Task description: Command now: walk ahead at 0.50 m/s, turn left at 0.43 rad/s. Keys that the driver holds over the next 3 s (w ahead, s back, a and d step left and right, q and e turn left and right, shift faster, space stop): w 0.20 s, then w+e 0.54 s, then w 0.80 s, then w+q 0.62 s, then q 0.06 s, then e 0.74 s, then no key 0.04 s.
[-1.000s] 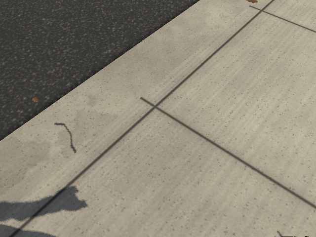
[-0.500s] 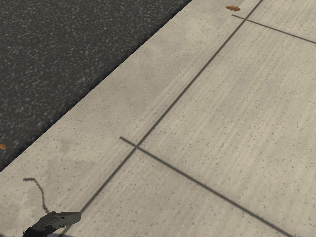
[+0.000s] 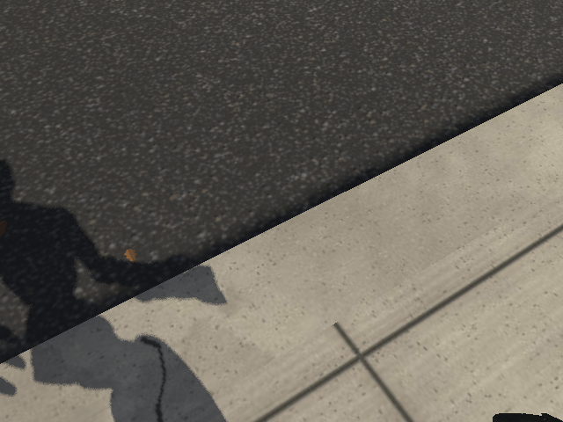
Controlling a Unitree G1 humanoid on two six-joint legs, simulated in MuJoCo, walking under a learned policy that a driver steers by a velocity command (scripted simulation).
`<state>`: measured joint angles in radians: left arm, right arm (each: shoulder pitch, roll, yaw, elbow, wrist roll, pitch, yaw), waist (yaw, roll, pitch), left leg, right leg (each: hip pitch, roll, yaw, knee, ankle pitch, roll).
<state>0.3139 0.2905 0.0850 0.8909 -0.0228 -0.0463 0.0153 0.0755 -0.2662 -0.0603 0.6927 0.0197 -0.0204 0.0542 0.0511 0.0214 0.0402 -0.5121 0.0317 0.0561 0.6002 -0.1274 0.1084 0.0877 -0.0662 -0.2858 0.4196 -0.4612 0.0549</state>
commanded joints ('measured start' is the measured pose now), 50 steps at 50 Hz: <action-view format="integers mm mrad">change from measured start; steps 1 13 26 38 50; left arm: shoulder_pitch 40 -163 -238 -70 75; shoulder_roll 49 63 88 129 150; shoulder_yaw -9 -6 -3 13 14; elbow -99 -97 -165 -176 -95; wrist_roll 44 15 4 14 8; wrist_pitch -18 -25 -30 -30 -1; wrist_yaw -3 -13 -78 -21 0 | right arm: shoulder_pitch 365 197 218 119 -87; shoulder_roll -318 -135 -191 -103 -103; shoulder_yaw -113 -38 -55 -21 -11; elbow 39 45 123 6 -66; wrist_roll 6 -24 -12 -32 -15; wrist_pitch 2 -69 -29 -79 -105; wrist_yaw -36 -49 -80 -63 -25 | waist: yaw -142 -61 -60 -65 16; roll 218 30 77 -75 -119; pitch -252 -38 -40 -61 -6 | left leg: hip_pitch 808 387 672 -77 -23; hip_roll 190 148 221 62 3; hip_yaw -442 -175 34 -111 -92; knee -78 -446 -217 382 -112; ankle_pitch -7 275 804 -126 93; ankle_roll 207 130 24 -154 -86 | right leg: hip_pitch -607 -770 -636 -316 -118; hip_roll -28 -93 75 -79 -142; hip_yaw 53 326 207 584 595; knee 761 486 165 -214 -79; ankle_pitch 208 417 340 531 526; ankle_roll -44 -20 -154 -352 -255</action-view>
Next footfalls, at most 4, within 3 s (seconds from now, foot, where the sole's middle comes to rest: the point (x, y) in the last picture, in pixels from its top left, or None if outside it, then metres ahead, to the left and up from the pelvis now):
0.56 right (353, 412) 0.48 -0.12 -0.75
1.04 left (291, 287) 0.80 0.04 -0.75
1.58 right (402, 225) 1.03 -0.28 -0.75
2.20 left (318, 169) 1.35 -0.04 -0.87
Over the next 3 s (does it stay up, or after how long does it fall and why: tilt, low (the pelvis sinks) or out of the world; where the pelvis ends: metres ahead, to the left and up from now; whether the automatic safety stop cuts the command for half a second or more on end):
stays up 1.46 -0.16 -0.11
